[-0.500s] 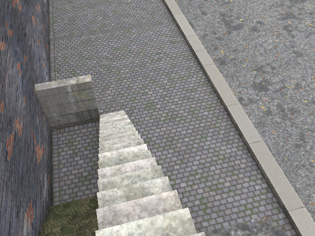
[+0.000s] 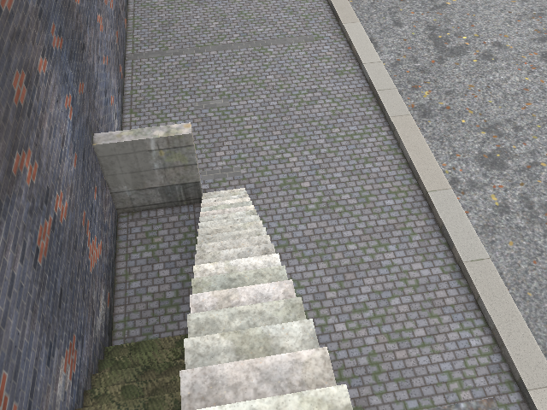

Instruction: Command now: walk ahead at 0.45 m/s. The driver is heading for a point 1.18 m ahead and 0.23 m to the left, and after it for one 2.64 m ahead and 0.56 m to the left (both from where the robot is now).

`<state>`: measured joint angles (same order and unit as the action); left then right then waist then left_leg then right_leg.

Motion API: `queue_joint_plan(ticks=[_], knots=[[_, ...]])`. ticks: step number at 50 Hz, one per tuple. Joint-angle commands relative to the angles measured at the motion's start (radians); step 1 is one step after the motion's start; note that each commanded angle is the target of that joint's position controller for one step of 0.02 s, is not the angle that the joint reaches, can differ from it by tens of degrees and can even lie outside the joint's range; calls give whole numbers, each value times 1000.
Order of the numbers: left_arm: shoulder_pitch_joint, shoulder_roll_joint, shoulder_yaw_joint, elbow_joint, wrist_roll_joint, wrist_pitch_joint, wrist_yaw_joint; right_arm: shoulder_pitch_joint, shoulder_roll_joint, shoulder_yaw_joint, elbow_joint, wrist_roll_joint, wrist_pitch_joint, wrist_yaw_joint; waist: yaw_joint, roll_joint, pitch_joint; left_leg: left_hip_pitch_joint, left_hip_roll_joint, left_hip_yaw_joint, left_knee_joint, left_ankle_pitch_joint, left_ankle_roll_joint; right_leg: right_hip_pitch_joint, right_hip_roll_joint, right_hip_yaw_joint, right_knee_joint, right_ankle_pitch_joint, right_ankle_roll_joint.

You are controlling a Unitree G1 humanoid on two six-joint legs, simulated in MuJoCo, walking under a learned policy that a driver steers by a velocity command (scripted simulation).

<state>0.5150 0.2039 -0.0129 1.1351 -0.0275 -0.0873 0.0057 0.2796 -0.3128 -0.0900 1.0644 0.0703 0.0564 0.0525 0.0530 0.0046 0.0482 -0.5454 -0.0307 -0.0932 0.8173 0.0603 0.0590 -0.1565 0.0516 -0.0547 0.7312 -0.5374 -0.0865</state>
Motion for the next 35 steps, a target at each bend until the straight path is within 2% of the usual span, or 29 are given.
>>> queue_joint_plan(ticks=[1,3,6,7,8,9,10,11,12,13,14,15,16,17,18,19,20,21,22,24,25,27,28,29,31,32,33,34,35], knots=[[-28,79,-10,-46,-14,-22,-4,43,-27,-19,-19,-19,17,6,-24,-51,69,265,-60,95,-41,264,3,-440,-194,137,-36,235,-62],[-17,61,-22,-38,-19,-17,-1,58,-22,-23,-20,-3,20,6,-7,-77,82,290,-71,101,-26,221,20,-471,-186,123,91,220,-46],[50,74,-18,-13,-17,11,18,58,-14,-37,-32,-10,17,30,49,-90,81,256,-42,111,-214,114,37,-332,-172,143,187,305,-47],[52,54,-29,-9,-26,26,45,143,-24,-44,-18,14,10,24,35,-179,104,323,10,88,-304,115,52,-354,-174,168,289,439,-71],[78,7,-48,-3,-61,26,61,196,-42,-53,1,16,-11,29,46,-147,128,282,88,39,-544,131,96,-198,-168,177,390,579,-101],[43,-5,-62,-18,-70,25,88,254,-56,-63,19,1,-36,40,18,-147,133,365,132,57,-676,231,119,-202,-176,209,483,654,-135],[68,28,-48,-9,-64,17,92,325,-49,-49,55,-22,-48,53,4,-21,81,601,137,45,-694,324,116,-341,-129,184,676,496,-153],[158,36,-30,0,-76,-9,79,419,-43,-13,77,-26,-43,54,-3,261,-77,802,199,3,-355,928,110,-514,25,37,1188,-70,-111],[106,89,5,-24,-133,-13,82,495,70,45,76,0,-10,51,-78,385,-124,1024,330,-33,-22,1437,149,-884,79,-56,1609,-577,-68],[5,166,27,-79,-155,-20,59,556,52,50,60,14,20,39,-156,299,-198,1034,324,-104,-68,1026,177,-1012,-4,-13,1594,-446,-72],[-70,181,32,-124,-144,-11,42,516,9,47,51,-21,33,23,-144,199,-175,911,352,-185,-176,611,239,-1032,-54,9,1482,-300,-60],[-122,147,22,-150,-107,21,34,421,-65,29,32,-51,29,6,-99,-1,-77,679,376,-263,-342,224,290,-980,-63,-7,1342,-186,-20],[-180,91,9,-180,-91,55,28,310,-27,56,7,-89,3,-1,-66,-96,85,391,435,-330,-421,127,304,-905,-77,82,1169,-39,4],[-135,96,13,-176,-73,92,38,212,47,90,-23,-88,-34,7,-5,-145,146,148,374,-266,-438,124,260,-734,-86,105,931,63,40],[-65,41,1,-164,-83,115,54,207,51,92,-8,-60,-64,19,4,-40,138,66,355,-253,-467,84,257,-653,-77,88,895,32,75],[-23,45,2,-151,-99,129,54,174,84,102,-29,-47,-91,21,22,-51,157,-51,299,-171,-542,-50,201,-481,-99,112,575,219,100],[14,33,8,-120,-57,125,50,224,23,74,3,-44,-97,27,6,1,76,40,252,-171,-532,-39,170,-349,-104,92,447,358,105],[47,47,20,-96,-48,109,52,240,-25,57,8,-41,-91,25,4,62,19,121,262,-185,-527,62,182,-260,-111,114,410,454,91],[37,78,31,-83,-60,97,48,231,-62,42,-2,-44,-81,23,1,65,22,172,240,-144,-500,106,176,-245,-106,76,369,522,79],[-62,89,26,-110,-45,90,30,198,-31,39,-41,-24,-64,15,-50,47,62,268,216,-116,-460,152,168,-273,-85,14,293,418,39],[-149,88,30,-159,-60,89,28,273,25,39,-6,-27,-64,10,-91,92,99,488,218,-157,-388,35,167,-517,-154,114,216,497,17],[-321,102,30,-237,-78,63,15,371,50,35,22,-28,-68,-1,-157,105,141,717,249,-239,-310,42,163,-765,-193,159,101,428,-12],[-316,104,31,-251,-86,49,17,374,22,21,15,-43,-63,-14,-165,80,137,717,282,-273,-305,131,180,-757,-202,158,83,406,-16],[-341,124,44,-254,-90,44,11,415,45,28,30,-58,-67,-21,-185,66,159,695,242,-292,-217,-9,194,-802,-182,161,27,453,-12],[-313,135,64,-249,-93,25,9,397,86,49,30,-51,-81,-33,-172,70,125,560,213,-300,-149,-68,196,-670,-157,157,-45,491,-7],[-345,136,65,-266,-109,7,11,414,127,66,14,-9,-88,-39,-183,-20,127,502,151,-247,-77,-175,173,-645,-115,111,-69,522,-1],[-356,118,64,-270,-109,-16,0,441,50,57,15,-10,-76,-58,-166,-78,120,457,111,-161,21,-164,133,-581,-85,59,-71,749,10],[-344,97,65,-273,-98,-38,-13,437,35,58,10,-20,-62,-57,-158,-105,56,378,71,-118,106,-211,108,-438,-72,50,-88,903,9],[-293,91,67,-244,-97,-59,-24,355,24,64,-22,-9,-49,-51,-119,-149,13,202,23,-67,231,-327,79,-235,-79,69,-114,989,-7]])
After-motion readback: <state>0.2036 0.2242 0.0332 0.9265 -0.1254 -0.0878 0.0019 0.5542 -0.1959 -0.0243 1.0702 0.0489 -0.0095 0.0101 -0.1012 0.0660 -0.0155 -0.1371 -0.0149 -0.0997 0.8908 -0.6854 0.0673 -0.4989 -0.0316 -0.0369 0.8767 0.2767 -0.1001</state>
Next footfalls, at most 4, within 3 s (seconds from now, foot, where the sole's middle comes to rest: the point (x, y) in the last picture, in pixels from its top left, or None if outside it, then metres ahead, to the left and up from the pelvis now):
0.20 left None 0.16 0.11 -0.94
0.60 right None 0.34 -0.15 -0.95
0.86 left None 0.31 0.08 -0.97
1.06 right None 0.52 -0.12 -1.13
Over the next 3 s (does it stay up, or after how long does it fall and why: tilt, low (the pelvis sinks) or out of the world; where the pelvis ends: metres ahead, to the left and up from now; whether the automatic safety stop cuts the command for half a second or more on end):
stays up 1.36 0.29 -1.16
